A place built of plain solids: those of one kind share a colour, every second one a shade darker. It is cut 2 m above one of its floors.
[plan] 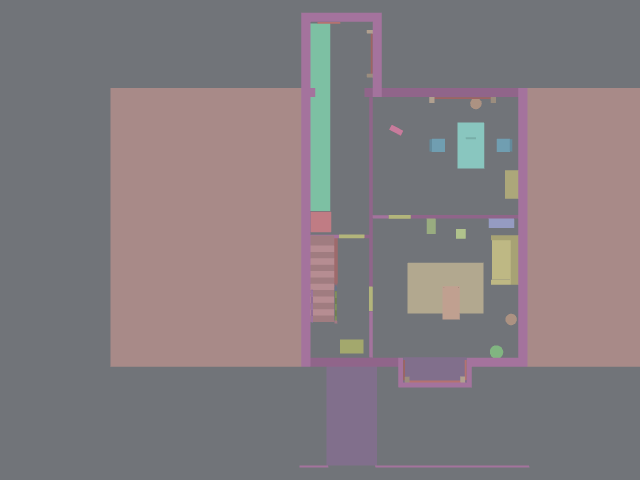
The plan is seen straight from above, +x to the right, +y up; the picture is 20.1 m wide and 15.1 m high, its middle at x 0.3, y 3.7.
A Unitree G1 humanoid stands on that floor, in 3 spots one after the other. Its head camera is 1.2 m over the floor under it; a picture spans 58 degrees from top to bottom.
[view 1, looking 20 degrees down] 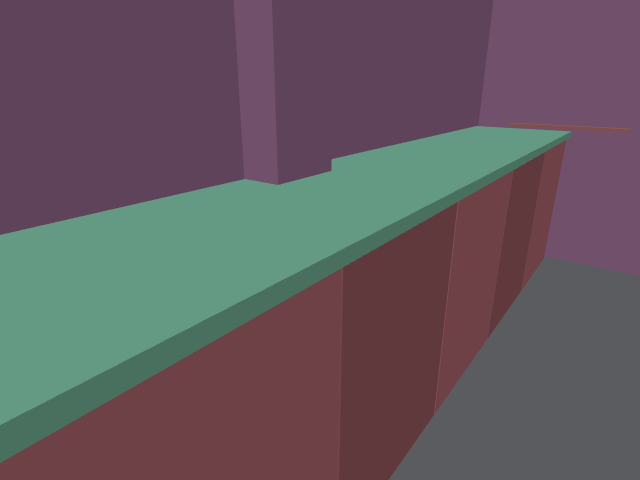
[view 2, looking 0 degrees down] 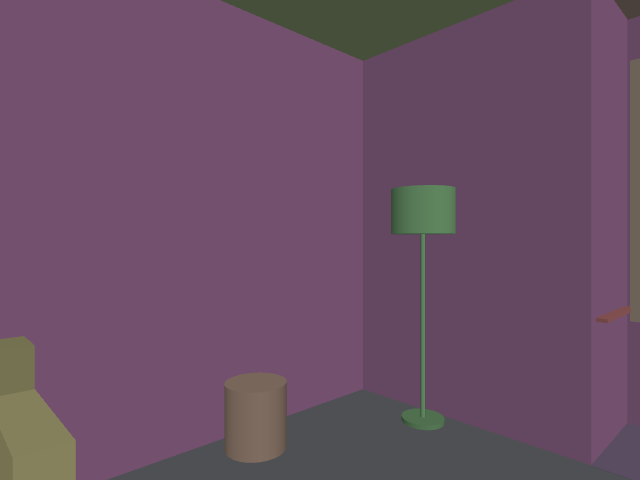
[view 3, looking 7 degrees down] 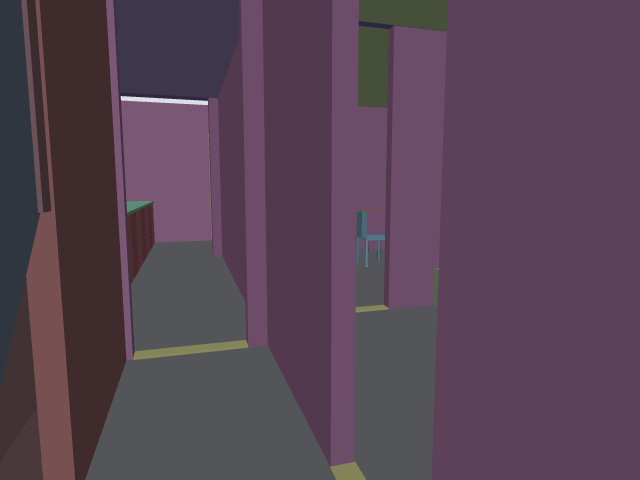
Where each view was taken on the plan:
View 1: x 1.05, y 7.22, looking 127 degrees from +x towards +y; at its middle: worktop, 0.88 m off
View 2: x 4.21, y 2.65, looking -43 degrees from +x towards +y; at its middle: wall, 3.19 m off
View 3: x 1.30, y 0.60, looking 73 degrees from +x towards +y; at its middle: wall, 1.89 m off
